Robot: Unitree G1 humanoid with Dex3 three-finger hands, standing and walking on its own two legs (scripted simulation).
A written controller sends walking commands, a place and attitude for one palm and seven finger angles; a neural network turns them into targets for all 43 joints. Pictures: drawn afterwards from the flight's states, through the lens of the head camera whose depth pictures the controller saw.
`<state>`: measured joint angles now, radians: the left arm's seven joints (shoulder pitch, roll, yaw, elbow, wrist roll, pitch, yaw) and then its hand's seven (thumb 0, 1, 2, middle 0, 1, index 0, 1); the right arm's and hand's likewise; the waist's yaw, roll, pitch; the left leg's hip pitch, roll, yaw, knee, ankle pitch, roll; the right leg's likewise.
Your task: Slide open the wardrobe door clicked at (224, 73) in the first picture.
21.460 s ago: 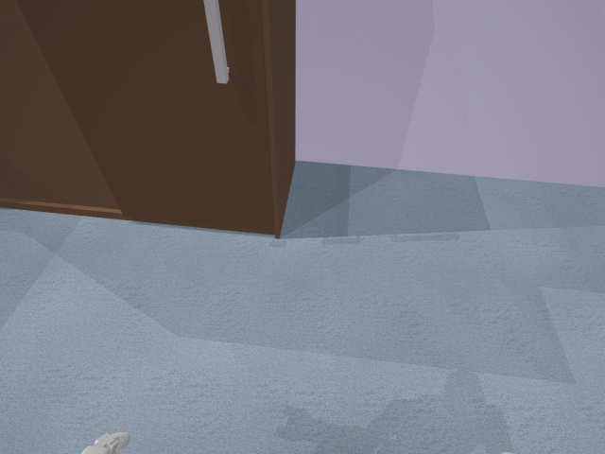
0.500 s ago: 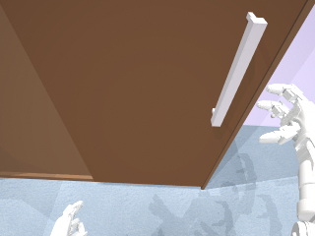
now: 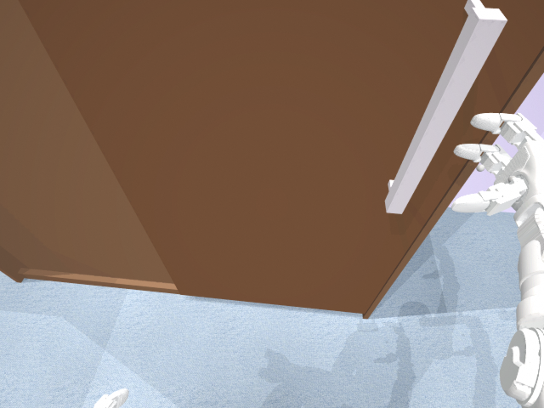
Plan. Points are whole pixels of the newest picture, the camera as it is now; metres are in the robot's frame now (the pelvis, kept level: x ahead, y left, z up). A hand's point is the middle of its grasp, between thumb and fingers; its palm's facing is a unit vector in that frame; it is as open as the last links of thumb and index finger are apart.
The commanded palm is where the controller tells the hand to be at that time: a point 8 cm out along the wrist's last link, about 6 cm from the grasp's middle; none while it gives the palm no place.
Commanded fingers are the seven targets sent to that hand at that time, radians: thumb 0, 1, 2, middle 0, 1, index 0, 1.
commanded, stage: move the hooked fingers beside the handle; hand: right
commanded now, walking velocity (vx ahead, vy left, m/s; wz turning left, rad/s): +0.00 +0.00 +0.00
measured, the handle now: (425, 127) +0.51 -0.15 +0.16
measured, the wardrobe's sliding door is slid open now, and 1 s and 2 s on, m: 0.00 0.00 0.00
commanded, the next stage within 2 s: feel for the door with the fingertips in 0.90 s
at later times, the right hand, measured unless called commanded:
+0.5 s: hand (478, 164) +0.45 -0.22 +0.14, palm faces -0.04 +1.00 +0.01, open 14.0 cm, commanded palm +0.42 -0.27 +0.14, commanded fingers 0.00 0.50 -0.30 0.30 1.20 0.30 1.20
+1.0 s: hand (464, 162) +0.45 -0.20 +0.15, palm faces -0.02 +1.00 -0.01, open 14.0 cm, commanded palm +0.42 -0.25 +0.14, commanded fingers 0.00 0.50 -0.30 0.30 1.20 0.30 1.20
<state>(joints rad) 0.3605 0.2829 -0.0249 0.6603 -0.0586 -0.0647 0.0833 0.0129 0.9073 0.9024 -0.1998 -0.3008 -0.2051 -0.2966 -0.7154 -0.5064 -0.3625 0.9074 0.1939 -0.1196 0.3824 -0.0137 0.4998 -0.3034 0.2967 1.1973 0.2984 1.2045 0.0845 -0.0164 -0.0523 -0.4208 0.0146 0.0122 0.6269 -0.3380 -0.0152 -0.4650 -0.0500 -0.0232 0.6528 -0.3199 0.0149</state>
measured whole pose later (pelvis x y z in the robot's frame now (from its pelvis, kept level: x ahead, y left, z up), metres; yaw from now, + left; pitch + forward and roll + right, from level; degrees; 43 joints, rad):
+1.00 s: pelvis -0.01 +0.00 +0.00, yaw +0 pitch +8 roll +1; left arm 0.36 0.27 -0.04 0.63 -0.05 -0.02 0.06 0.01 0.91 0.90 -0.20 -0.30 -0.21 -0.30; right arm -0.78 -0.48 -0.34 0.98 0.17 -0.14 0.32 -0.01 0.50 -0.30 0.30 1.20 0.30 1.20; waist 0.09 -0.02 -0.07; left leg -0.46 0.01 0.01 0.66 -0.34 -0.01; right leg -0.50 -0.06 -0.02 0.68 -0.32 0.02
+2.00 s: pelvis -0.01 +0.00 -0.01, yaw +0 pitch +10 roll +1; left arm 0.39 0.27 -0.02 0.67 -0.04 -0.02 0.05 0.01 0.91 0.90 -0.20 -0.30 -0.20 -0.30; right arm -0.86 -0.42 -0.29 1.03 0.15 -0.19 0.25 -0.01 0.50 -0.30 0.34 1.24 0.33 1.23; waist 0.10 -0.02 -0.07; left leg -0.50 0.01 0.02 0.68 -0.35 -0.01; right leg -0.55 -0.05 -0.01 0.71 -0.33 0.02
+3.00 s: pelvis -0.01 +0.01 +0.00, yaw +0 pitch +7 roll +0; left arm 0.34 0.26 -0.02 0.65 -0.04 -0.02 0.04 0.01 0.91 0.90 -0.20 -0.30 -0.20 -0.30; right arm -0.78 -0.31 -0.24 0.90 0.16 -0.14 0.16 -0.01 0.50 -0.30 0.30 1.20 0.30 1.20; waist 0.08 -0.02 -0.07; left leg -0.45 0.01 0.01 0.66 -0.34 -0.01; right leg -0.49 -0.05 -0.02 0.68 -0.32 0.02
